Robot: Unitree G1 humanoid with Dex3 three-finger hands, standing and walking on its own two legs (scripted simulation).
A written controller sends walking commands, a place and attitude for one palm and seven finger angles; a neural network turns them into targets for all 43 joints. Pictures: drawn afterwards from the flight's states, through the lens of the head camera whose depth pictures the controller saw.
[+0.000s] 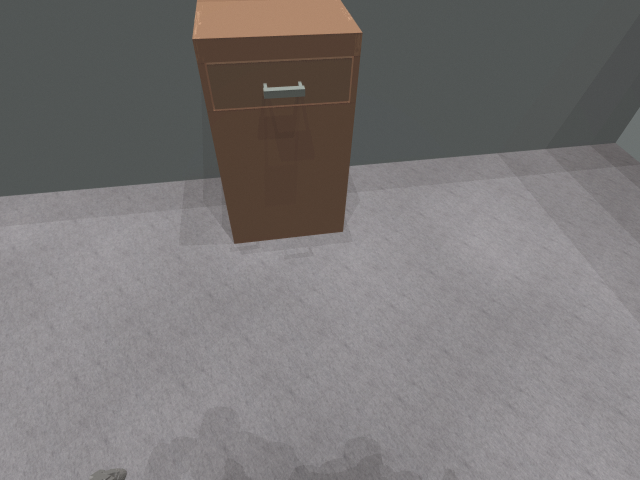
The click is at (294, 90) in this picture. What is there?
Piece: drawer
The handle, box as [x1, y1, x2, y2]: [263, 81, 304, 98]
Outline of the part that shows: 304,87 301,85 300,81 298,82 297,86 268,88 266,87 266,83 263,83 264,98 303,96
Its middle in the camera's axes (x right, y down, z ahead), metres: -0.12 -0.45 +1.17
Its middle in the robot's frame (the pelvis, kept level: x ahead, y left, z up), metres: +1.17 +0.18 -0.07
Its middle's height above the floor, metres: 0.70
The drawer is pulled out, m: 0.00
